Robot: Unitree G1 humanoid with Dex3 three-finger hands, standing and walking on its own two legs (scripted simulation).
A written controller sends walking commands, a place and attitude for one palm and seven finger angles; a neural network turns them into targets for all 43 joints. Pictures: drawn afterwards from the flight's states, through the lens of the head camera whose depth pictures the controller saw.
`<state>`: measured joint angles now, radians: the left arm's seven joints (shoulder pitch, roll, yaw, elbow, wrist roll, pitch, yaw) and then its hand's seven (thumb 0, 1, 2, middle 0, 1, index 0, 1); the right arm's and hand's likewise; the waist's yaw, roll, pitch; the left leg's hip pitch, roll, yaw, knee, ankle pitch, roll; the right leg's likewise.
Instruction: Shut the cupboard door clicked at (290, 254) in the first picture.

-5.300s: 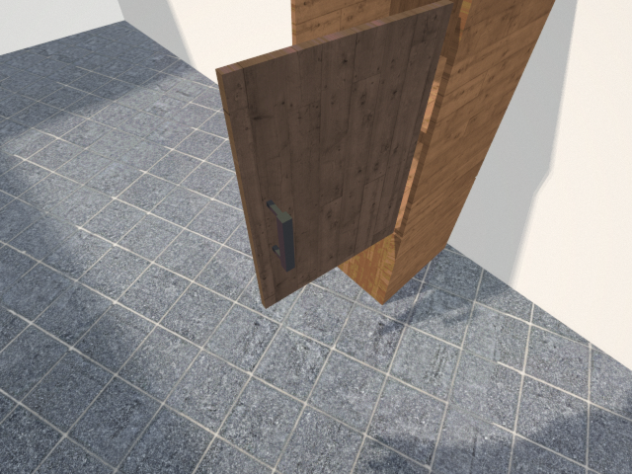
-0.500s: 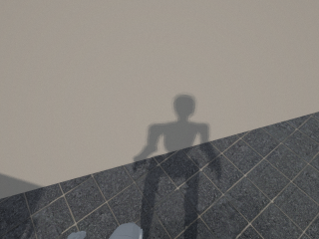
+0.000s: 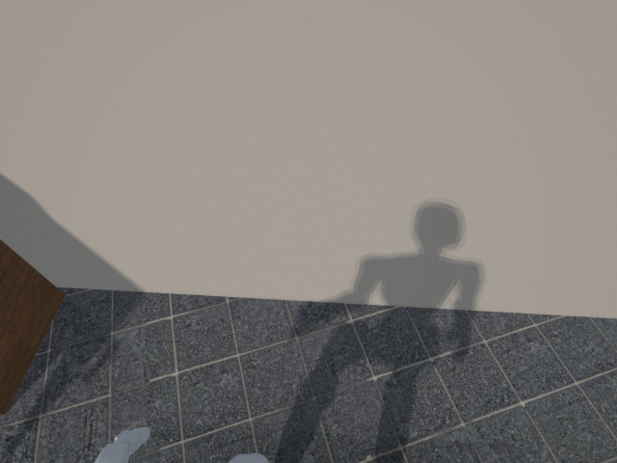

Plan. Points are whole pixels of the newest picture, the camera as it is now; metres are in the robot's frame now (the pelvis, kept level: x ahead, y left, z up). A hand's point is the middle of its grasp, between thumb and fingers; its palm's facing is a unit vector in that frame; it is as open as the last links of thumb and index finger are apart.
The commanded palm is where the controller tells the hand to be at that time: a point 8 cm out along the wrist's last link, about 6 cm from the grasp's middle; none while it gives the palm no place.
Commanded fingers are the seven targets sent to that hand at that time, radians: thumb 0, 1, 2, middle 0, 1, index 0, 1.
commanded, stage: turn to face it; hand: left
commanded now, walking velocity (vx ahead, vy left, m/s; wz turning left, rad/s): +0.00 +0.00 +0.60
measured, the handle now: out of the picture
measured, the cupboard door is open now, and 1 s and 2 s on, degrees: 83 83 83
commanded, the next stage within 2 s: none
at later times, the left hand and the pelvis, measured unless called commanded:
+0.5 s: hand out of the picture +0.01 +0.22 -0.17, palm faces +0.33 -0.91 -0.23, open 7.4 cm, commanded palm none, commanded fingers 0.00 0.90 0.90 -0.20 -0.30 -0.20 -0.30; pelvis +0.00 -0.01 +0.01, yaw +19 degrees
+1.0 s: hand out of the picture -0.06 +0.16 -0.17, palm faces +0.62 -0.76 -0.21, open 7.4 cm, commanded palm none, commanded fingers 0.00 0.90 0.90 -0.20 -0.30 -0.20 -0.30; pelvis +0.01 -0.04 +0.00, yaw +39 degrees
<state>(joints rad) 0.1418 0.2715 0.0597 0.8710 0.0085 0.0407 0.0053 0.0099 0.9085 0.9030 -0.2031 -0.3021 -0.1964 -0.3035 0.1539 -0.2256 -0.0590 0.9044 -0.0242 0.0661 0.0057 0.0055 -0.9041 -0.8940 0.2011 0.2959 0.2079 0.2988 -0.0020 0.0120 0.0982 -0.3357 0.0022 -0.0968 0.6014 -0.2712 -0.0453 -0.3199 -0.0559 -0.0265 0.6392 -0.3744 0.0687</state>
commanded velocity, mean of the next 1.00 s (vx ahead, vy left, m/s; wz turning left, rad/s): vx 0.00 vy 0.00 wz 0.60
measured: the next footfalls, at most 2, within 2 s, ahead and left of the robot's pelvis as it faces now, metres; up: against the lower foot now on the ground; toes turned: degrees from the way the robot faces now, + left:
left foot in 0.34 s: +0.01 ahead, +0.12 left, +0.00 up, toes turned +18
right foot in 0.68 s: +0.10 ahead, -0.14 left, +0.00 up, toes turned +24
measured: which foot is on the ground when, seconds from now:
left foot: down 0.00-0.00, up 0.02-0.32, down 0.34-0.68, up 0.70-0.98, down 1.00-1.00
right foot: down 0.00-0.34, up 0.36-0.66, down 0.68-1.00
